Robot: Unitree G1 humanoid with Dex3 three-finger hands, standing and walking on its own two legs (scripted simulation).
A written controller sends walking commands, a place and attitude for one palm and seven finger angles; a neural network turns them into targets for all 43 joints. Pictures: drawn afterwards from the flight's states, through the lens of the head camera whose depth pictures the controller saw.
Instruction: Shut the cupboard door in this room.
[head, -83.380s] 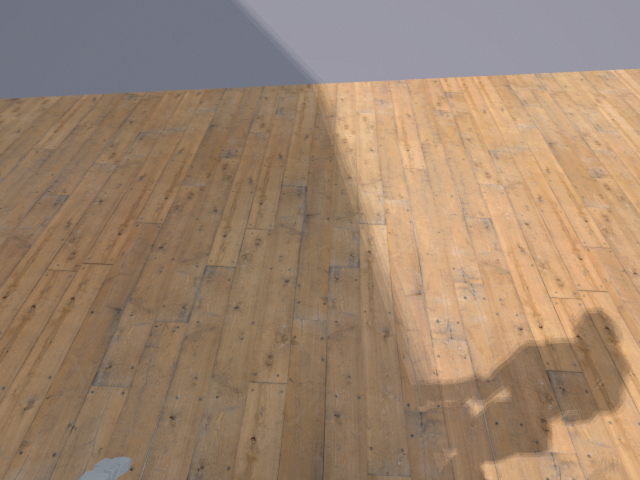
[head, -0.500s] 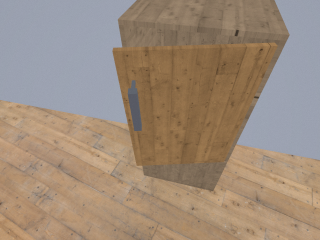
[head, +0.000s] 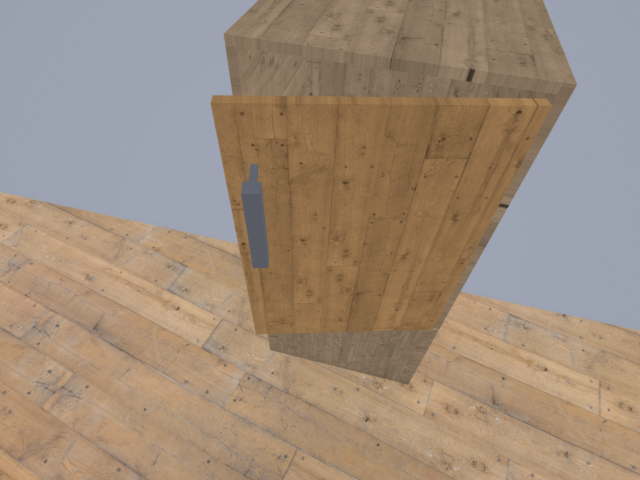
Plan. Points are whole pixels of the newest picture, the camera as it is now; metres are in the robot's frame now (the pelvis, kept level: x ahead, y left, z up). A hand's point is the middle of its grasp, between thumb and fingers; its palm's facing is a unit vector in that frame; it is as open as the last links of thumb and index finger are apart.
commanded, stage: shuffle to correct the standing spot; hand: left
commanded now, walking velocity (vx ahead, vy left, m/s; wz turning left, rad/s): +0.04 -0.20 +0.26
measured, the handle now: (257, 218) +0.45 +0.12 +0.06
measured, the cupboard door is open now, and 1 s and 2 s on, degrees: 16 16 16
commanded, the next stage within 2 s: come to a stop and stand still in 0.58 s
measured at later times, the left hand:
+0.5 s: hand out of the picture -0.04 +0.09 -0.20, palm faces +0.11 -0.99 -0.13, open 7.4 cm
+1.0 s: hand out of the picture +0.05 +0.02 -0.17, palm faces +0.15 -0.96 -0.23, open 7.3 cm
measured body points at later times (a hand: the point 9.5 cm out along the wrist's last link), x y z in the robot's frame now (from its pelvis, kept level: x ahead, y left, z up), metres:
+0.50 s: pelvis +0.02 -0.06 -0.01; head +0.05 -0.02 +0.44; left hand -0.04 +0.15 -0.18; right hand +0.07 -0.29 -0.15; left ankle -0.01 +0.07 -0.74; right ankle -0.04 -0.13 -0.71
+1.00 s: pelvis +0.03 -0.16 +0.00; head +0.06 -0.17 +0.45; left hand +0.04 +0.07 -0.15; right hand +0.12 -0.40 -0.15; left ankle +0.00 -0.07 -0.68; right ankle +0.05 -0.26 -0.74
